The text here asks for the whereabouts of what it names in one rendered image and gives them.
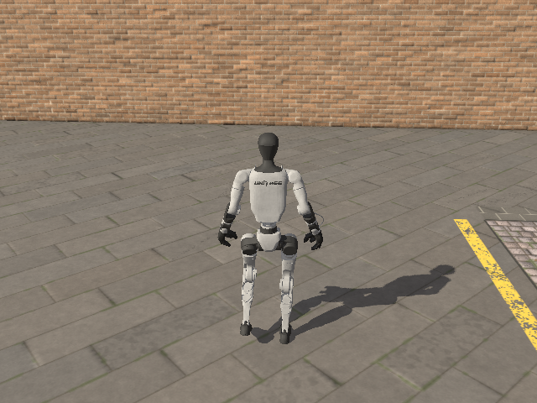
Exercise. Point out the left robot foot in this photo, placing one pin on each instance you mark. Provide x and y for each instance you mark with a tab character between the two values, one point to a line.
245	329

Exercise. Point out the robot right forearm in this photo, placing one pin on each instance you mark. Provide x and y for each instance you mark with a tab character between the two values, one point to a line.
311	221

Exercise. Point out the right robot upper arm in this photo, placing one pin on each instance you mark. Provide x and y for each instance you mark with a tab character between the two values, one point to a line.
299	191

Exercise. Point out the robot left forearm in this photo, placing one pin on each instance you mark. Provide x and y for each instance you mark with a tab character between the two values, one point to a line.
227	221

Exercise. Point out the right robot hand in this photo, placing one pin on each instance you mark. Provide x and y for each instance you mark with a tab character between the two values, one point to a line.
318	238

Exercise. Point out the left robot hand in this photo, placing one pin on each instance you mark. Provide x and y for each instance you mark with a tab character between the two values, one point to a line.
229	234

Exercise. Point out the left robot shin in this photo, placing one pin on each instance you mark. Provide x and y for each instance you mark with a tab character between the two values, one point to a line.
247	296

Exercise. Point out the left robot upper arm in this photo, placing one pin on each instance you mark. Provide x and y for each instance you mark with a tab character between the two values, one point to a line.
241	177

